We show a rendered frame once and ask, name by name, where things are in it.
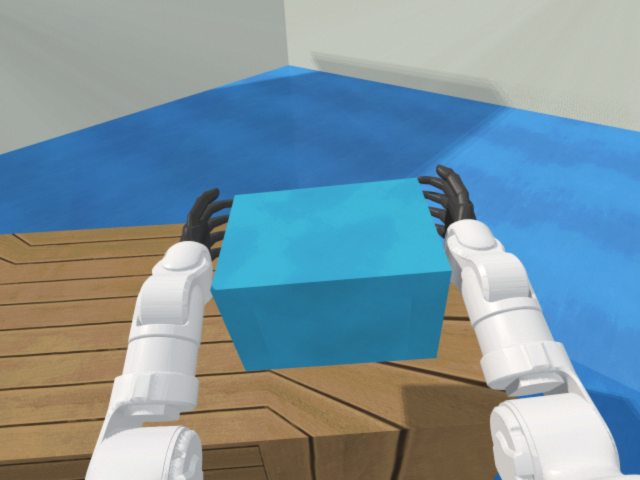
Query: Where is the right robot upper arm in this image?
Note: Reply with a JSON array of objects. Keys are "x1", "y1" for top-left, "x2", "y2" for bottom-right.
[{"x1": 490, "y1": 393, "x2": 640, "y2": 480}]

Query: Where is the left robot upper arm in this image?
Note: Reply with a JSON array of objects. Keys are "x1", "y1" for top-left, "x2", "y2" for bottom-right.
[{"x1": 88, "y1": 425, "x2": 203, "y2": 480}]

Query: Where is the pedestal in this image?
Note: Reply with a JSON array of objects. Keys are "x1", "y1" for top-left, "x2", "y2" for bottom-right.
[{"x1": 0, "y1": 222, "x2": 518, "y2": 480}]

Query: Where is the robot left forearm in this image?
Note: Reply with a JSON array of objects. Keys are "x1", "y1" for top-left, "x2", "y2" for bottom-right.
[{"x1": 85, "y1": 241, "x2": 213, "y2": 480}]

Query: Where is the robot right forearm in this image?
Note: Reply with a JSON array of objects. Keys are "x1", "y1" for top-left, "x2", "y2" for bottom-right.
[{"x1": 443, "y1": 219, "x2": 620, "y2": 469}]

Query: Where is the left robot hand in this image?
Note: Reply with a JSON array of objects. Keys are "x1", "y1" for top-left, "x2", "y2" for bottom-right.
[{"x1": 180, "y1": 188, "x2": 233, "y2": 261}]

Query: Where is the carton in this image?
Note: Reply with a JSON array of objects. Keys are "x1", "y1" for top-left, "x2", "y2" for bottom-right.
[{"x1": 210, "y1": 178, "x2": 452, "y2": 371}]

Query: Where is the right robot hand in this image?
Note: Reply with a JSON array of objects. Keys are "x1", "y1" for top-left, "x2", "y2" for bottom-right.
[{"x1": 417, "y1": 165, "x2": 477, "y2": 239}]

